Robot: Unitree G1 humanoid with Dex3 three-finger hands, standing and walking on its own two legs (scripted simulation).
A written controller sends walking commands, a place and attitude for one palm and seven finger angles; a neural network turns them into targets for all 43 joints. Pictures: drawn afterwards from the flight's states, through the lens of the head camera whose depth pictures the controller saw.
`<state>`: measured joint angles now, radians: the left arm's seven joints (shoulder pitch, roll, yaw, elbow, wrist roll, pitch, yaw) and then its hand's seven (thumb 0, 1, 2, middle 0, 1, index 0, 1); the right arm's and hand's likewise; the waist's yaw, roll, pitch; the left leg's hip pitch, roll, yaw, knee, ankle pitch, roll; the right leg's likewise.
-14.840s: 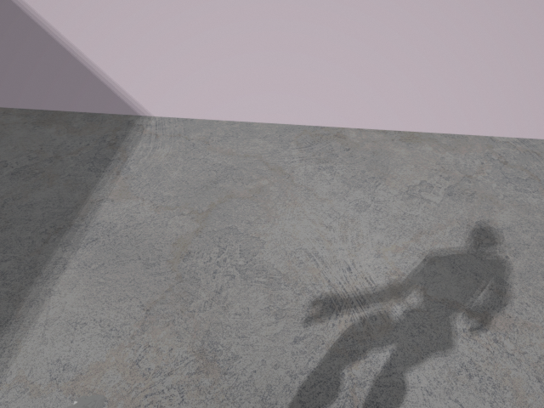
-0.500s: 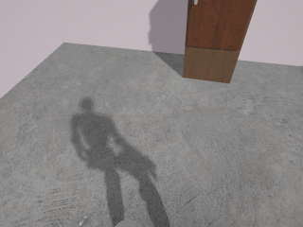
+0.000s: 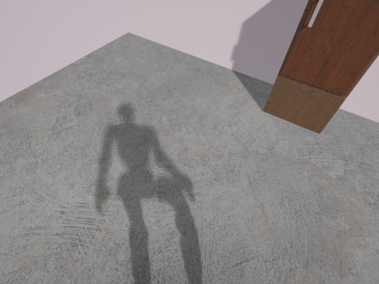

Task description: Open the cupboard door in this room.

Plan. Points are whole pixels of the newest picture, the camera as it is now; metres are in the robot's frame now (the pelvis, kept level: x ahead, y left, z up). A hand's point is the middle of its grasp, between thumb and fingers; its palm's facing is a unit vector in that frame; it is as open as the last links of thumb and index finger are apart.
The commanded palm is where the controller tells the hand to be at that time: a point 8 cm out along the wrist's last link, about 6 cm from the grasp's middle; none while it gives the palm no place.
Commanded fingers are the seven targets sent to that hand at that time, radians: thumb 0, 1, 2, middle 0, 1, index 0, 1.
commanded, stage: stand and wait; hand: left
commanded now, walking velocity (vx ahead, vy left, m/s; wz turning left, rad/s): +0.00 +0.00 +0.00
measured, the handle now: (316, 11) +1.47 -0.56 +0.03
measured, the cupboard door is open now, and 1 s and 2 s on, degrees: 0 0 0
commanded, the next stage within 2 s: turn or walk to find it in 0.28 s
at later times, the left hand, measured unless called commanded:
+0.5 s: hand out of the picture +0.00 +0.14 -0.18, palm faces +0.00 -0.98 -0.18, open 7.4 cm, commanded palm none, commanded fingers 0.00 0.90 0.90 -0.20 -0.30 -0.20 -0.30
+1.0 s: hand (163, 244) +0.24 +0.08 -0.16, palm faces -0.23 -0.94 -0.26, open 7.4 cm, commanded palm none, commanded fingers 0.00 0.90 0.90 -0.20 -0.30 -0.20 -0.30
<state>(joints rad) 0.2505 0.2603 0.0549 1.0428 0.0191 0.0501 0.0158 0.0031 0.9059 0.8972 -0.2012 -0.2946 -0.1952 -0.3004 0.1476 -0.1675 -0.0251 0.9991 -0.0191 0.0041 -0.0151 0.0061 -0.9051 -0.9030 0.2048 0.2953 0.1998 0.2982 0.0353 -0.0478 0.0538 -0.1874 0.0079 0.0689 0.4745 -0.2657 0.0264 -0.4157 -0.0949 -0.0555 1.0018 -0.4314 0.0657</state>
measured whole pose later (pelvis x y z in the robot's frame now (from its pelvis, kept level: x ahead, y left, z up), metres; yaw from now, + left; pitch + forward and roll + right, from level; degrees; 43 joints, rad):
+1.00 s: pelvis +0.08 -0.08 -0.02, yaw -15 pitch +0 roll +0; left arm 0.12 0.21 0.07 0.96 0.03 -0.05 -0.03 0.00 0.91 0.90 -0.20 -0.29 -0.19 -0.30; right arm 0.38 -0.17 -0.06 1.12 -0.03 -0.01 0.00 0.01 -0.90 -0.90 0.21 0.30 0.20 0.30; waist -0.02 0.05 0.05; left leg -0.17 0.19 0.18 0.81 -0.51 -0.06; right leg -0.38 -0.07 -0.14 0.68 -0.29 -0.02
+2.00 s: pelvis +0.29 -0.17 +0.00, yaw -14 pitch -1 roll +0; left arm 0.21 0.17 0.02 1.13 0.00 -0.03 0.03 0.00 0.94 0.90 -0.20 -0.30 -0.20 -0.30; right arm 0.33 -0.10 -0.01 1.19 -0.01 -0.02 -0.03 0.01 -0.91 -0.90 0.20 0.30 0.20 0.30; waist -0.01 0.01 0.01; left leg -0.11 0.09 0.10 0.41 -0.29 -0.05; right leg -0.19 -0.04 -0.14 0.46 -0.26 -0.01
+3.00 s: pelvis +0.28 -0.14 +0.01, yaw -12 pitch -2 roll +0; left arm 0.24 0.20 0.01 1.13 0.01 -0.01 0.02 0.00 0.90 0.90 -0.20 -0.29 -0.20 -0.30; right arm 0.27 -0.16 -0.01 1.15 -0.01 -0.01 -0.02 0.01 -0.91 -0.90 0.21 0.30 0.20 0.30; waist 0.01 -0.01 0.06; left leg -0.09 0.04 0.08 0.39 -0.25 -0.01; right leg -0.15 -0.09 -0.17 0.41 -0.22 0.02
